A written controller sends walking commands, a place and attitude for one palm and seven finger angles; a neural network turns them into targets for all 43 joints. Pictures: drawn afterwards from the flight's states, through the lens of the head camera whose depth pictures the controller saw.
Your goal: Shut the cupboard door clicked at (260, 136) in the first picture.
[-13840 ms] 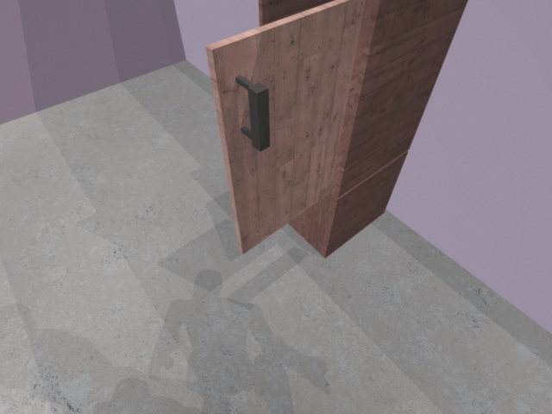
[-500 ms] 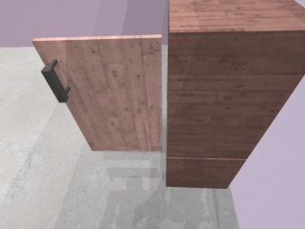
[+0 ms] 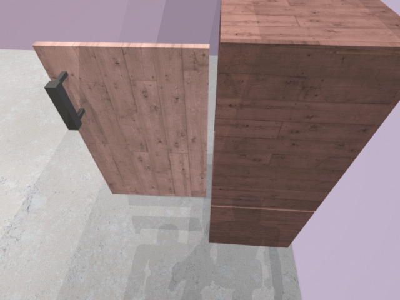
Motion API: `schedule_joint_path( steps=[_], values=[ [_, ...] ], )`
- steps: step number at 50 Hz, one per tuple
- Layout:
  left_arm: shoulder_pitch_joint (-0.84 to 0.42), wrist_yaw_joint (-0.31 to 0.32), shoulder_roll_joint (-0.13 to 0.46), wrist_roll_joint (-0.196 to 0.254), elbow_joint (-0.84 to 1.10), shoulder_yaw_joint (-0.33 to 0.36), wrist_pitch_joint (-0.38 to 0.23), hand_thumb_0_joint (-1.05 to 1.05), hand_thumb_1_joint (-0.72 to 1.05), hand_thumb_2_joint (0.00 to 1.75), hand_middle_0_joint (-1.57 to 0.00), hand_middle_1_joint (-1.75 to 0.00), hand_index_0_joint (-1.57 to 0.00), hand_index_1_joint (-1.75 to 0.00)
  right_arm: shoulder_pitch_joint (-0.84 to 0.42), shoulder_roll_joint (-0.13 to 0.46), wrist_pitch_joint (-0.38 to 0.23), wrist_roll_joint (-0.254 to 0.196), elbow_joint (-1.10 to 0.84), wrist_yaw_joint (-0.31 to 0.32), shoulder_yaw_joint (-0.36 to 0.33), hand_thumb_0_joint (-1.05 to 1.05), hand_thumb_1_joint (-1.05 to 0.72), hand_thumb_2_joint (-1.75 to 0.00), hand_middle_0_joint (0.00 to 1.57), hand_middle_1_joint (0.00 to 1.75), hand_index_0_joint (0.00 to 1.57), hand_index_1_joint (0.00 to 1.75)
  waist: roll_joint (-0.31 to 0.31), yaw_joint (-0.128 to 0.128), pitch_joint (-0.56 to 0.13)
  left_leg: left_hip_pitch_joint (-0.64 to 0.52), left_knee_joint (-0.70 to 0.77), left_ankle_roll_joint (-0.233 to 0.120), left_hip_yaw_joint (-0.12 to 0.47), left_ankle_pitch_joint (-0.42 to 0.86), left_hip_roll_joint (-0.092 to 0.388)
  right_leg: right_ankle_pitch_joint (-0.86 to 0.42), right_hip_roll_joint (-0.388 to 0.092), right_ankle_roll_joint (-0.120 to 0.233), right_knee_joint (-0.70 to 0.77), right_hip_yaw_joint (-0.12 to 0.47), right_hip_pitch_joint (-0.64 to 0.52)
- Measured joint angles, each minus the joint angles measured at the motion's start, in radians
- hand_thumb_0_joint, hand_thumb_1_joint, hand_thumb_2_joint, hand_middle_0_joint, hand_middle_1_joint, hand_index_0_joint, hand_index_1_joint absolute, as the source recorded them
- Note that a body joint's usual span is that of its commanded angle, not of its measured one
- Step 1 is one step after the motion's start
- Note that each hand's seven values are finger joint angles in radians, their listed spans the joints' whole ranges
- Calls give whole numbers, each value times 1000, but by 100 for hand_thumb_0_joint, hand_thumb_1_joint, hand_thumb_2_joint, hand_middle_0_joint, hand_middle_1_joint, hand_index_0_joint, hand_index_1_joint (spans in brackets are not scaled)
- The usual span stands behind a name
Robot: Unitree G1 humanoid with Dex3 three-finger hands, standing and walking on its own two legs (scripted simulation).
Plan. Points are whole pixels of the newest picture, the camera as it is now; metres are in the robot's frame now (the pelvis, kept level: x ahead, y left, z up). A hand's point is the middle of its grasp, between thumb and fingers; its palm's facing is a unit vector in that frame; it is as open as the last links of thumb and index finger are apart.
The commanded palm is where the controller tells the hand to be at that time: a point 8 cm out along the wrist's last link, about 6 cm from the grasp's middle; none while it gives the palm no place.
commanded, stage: shuffle to correct the standing spot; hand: left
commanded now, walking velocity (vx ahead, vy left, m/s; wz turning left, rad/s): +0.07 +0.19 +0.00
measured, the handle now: (69, 101) +0.50 +0.34 +0.13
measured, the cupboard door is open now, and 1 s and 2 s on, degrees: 91 91 91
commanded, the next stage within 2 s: come to a stop and stand still in 0.58 s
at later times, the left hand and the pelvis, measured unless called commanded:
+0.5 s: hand out of the picture +0.04 +0.24 -0.17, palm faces +0.10 -0.96 -0.28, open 7.3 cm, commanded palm none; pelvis +0.03 +0.04 -0.01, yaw +2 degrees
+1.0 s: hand out of the picture +0.11 +0.28 -0.17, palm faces +0.03 -0.97 -0.25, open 7.3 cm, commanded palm none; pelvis +0.06 +0.09 -0.01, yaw +1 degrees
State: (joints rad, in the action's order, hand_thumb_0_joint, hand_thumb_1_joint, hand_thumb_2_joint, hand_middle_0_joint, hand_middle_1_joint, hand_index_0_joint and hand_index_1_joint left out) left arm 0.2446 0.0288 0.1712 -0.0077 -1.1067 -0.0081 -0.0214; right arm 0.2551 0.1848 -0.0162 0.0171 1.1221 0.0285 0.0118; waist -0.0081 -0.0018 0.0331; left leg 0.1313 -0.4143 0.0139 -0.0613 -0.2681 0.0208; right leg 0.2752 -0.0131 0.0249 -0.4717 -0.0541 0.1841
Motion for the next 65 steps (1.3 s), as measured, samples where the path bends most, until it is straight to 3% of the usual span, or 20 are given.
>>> schedule_joint_path(
  steps=[7, 12, 17, 19, 22, 26, 28, 32, 33, 36, 39, 42, 44, 46, 50, 65],
  values=[
    [18, 3, -3, -5, 29, 20, 8, 0, 91, 90, -20, -30, -20, -30, 17, 5, 26, 3, -26, -7, -11, 0, -91, -90, 20, 30, 20, 30, -3, -8, -7, 39, -74, -7, 9, -44, -5, 34, -9, -5, -47, -8, 22],
    [34, 5, 9, -8, 44, 40, 28, 0, 91, 90, -20, -30, -20, -30, 32, -5, 22, 5, -47, -10, -17, 0, -91, -90, 20, 30, 20, 30, 30, -16, -2, 39, -81, -28, -7, -59, -39, 67, -43, -27, -98, 10, 45],
    [30, 8, 22, -10, 61, 47, 51, 0, 91, 90, -20, -30, -20, -30, 51, -15, 18, 9, -77, -6, -15, 0, -91, -90, 20, 30, 20, 30, 35, -22, 13, 42, -111, -55, -29, -89, -62, 178, -61, -1, -211, 8, 91],
    [24, 9, 20, -10, 70, 49, 47, 0, 91, 90, -20, -30, -20, -30, 56, -18, 23, 9, -84, -5, -14, 0, -91, -90, 20, 30, 20, 30, 26, -20, 21, 44, -128, -56, -32, -102, -65, 128, -56, 6, -189, -1, 84],
    [19, 9, 7, -12, 86, 49, 18, 0, 91, 90, -20, -30, -20, -30, 57, -13, 39, 4, -84, -10, -19, 0, -91, -90, 20, 30, 20, 30, -5, -16, 24, 102, -255, -41, -18, -160, -59, 112, -60, -20, -180, -22, 69],
    [29, 18, -4, -21, 107, 52, -2, 0, 91, 90, -20, -30, -20, -30, 14, -6, 59, 2, -98, -21, -35, 1, -91, -90, 20, 30, 20, 30, 8, -32, 35, 246, -502, -13, 5, -250, -48, 105, -94, -35, -135, -26, 43],
    [40, 14, 1, -24, 107, 54, 6, 0, 91, 90, -20, -30, -20, -30, -15, -3, 60, -1, -118, -32, -41, 1, -91, -90, 20, 30, 20, 30, 27, -35, 36, 274, -464, -3, 9, -202, -25, 95, -113, -51, -116, -18, 36],
    [58, 0, 21, -25, 97, 63, 32, 0, 91, 90, -20, -30, -20, -30, -59, 7, 39, -2, -165, -45, -47, 1, -91, -90, 20, 30, 20, 30, 62, -38, 39, 217, -215, 11, -15, -27, 3, 120, -150, -88, -150, 9, 41],
    [67, -2, 22, -24, 99, 64, 41, 0, 91, 90, -20, -30, -21, -30, -59, 19, 28, 0, -181, -45, -47, 1, -91, -90, 20, 30, 20, 30, 46, -36, 32, 191, -149, 3, -11, 25, 18, 142, -143, -85, -187, 9, 56],
    [38, 4, 48, -19, 100, 78, 72, 0, 91, 90, -20, -30, -21, -30, -75, 11, 20, 13, -193, -33, -48, 0, -91, -90, 20, 30, 20, 30, 65, -29, 41, 227, -224, -2, -21, -7, 6, 313, -123, -41, -444, 45, 159],
    [0, 8, 59, -15, 107, 81, 67, 1, 91, 90, -20, -30, -20, -30, -70, -4, 22, 21, -183, -18, -38, 0, -91, -90, 20, 30, 20, 30, 60, -24, 40, 215, -194, -4, -19, -7, -7, 294, -78, -15, -585, 21, 231],
    [-23, 3, 49, -8, 123, 65, 41, 1, 91, 90, -20, -30, -20, -30, -62, -16, 18, 22, -157, -11, -24, 0, -91, -90, 20, 30, 20, 30, 40, -22, 38, 180, -138, -7, -16, 20, -17, 226, -40, -16, -399, -15, 188],
    [-22, 1, 42, -7, 131, 51, 18, 0, 91, 90, -20, -30, -20, -30, -56, -23, 17, 13, -140, -8, -19, 0, -91, -90, 20, 30, 20, 30, 40, -22, 33, 166, -135, -2, -25, 16, -27, 90, -24, -1, -191, -10, 119],
    [-23, 2, 18, -8, 114, 34, 4, 0, 91, 90, -20, -30, -20, -30, -62, -14, 22, 3, -116, -2, -27, 0, -92, -90, 20, 30, 20, 30, 8, -10, 31, 144, -129, 4, -22, 8, -15, 73, -7, 35, -163, -12, 92],
    [-15, 4, -9, -7, 90, 14, -2, 0, 92, 90, -20, -30, -20, -30, -53, -10, 28, -1, -80, -2, -28, 0, -93, -90, 20, 30, 20, 30, -11, 16, 13, 104, -72, 6, -13, 31, 2, 60, 14, 43, -97, -21, 46],
    [0, 6, 3, 4, 17, 10, 6, 0, 93, 90, -20, -30, -20, -30, 20, -55, 13, -1, 33, 7, 0, 0, -91, -90, 20, 30, 20, 30, 21, 5, 5, 20, 52, 17, -18, 72, 20, -6, 41, 42, 61, -17, -49]
  ],
)
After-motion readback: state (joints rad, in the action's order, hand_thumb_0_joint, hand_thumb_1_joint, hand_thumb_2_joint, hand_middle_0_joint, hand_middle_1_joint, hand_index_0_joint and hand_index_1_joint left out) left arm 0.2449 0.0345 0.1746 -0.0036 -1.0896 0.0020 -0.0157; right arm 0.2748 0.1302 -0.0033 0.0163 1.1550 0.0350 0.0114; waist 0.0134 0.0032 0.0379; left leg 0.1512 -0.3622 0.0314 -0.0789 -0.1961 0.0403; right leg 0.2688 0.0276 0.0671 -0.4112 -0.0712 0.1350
